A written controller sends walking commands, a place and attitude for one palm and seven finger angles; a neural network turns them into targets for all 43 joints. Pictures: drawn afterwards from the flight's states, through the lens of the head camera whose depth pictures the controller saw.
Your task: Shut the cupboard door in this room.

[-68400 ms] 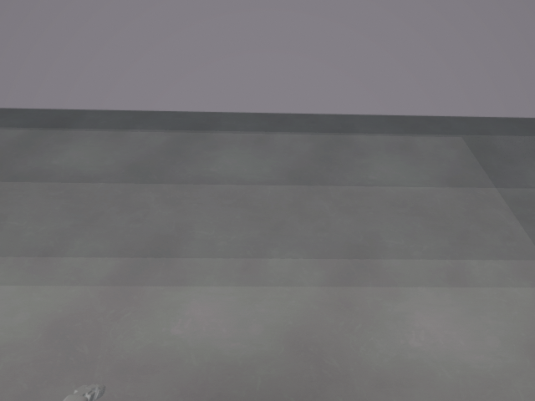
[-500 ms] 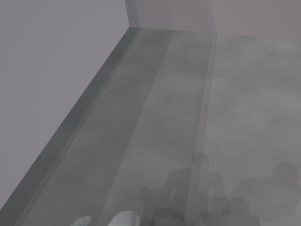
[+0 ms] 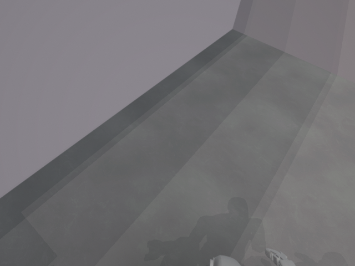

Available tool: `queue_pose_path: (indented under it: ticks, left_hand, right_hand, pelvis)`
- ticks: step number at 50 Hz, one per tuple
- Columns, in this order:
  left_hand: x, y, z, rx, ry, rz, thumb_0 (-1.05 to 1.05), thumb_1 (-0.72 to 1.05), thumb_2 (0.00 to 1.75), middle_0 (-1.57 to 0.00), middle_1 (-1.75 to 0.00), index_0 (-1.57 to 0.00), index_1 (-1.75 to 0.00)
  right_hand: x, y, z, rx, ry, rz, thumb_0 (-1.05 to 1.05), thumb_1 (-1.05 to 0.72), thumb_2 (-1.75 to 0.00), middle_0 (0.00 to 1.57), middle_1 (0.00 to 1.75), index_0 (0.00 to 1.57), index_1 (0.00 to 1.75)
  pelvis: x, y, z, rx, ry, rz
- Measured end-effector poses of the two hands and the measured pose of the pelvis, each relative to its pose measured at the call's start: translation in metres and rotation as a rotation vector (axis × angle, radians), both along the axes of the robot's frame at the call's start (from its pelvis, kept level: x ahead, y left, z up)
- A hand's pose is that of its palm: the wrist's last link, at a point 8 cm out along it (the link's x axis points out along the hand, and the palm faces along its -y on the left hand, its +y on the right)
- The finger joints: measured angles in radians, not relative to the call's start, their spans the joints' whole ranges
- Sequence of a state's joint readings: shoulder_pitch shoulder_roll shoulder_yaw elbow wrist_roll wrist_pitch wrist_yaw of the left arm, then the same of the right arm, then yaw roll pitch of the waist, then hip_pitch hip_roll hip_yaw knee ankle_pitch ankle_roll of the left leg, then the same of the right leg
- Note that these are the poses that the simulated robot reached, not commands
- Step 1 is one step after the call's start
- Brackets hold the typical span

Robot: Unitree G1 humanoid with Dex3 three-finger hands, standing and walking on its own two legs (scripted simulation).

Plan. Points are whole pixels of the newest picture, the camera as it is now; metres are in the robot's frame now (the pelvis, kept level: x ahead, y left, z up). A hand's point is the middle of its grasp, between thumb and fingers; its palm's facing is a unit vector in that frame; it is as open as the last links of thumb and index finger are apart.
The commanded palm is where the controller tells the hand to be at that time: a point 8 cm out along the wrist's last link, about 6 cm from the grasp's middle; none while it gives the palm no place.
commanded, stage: turn to face it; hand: left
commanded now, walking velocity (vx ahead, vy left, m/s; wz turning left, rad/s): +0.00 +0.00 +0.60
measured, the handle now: out of the picture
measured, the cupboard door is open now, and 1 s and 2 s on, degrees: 54 54 54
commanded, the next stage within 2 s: none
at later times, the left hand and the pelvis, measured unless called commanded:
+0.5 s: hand out of the picture +0.11 +0.17 -0.13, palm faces +0.25 -0.93 -0.28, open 7.4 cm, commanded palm none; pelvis +0.01 -0.05 +0.00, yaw +17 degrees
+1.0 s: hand out of the picture -0.13 +0.19 -0.18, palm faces +0.62 -0.73 -0.29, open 7.4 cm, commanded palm none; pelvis +0.00 +0.00 -0.01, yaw +36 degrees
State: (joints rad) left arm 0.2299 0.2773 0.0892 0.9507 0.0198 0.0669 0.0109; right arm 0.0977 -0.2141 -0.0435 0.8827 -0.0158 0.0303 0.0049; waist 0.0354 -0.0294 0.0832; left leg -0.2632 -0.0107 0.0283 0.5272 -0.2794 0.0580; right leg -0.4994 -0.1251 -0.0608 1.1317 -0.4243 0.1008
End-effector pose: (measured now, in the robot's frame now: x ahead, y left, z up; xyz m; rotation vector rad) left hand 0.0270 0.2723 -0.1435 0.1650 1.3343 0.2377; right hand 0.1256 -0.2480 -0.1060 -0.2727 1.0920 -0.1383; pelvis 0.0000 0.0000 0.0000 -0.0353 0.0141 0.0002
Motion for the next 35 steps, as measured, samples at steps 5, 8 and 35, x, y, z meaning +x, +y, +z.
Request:
queue_pose_path:
  ticks: [5, 8, 35]
  left_hand:
    - [0.025, -0.002, 0.006, -0.012, -0.090, 0.010, 0.01, 0.91, 0.90, -0.19, -0.29, -0.20, -0.30]
    - [0.040, -0.007, 0.009, -0.013, -0.130, 0.014, 0.01, 0.90, 0.90, -0.20, -0.29, -0.20, -0.30]
    - [-0.042, -0.073, 0.036, 0.075, -0.143, 0.331, 0.00, 0.90, 0.90, -0.20, -0.30, -0.21, -0.30]
  right_hand:
    - [-0.013, 0.009, -0.001, 0.009, 0.051, 0.009, 0.00, -0.90, -0.90, 0.20, 0.30, 0.21, 0.30]
    - [-0.025, 0.009, -0.007, 0.017, 0.092, 0.007, 0.00, -0.90, -0.90, 0.20, 0.30, 0.21, 0.30]
    - [0.044, -0.025, -0.040, 0.044, 0.232, 0.295, 0.00, -0.91, -0.90, 0.19, 0.30, 0.20, 0.30]
  pelvis:
    - [0.002, 0.003, 0.004, -0.001, 0.005, 0.048]
    - [0.003, 0.000, 0.004, 0.003, 0.011, 0.081]
    - [0.015, -0.052, 0.004, 0.091, 0.012, 0.448]
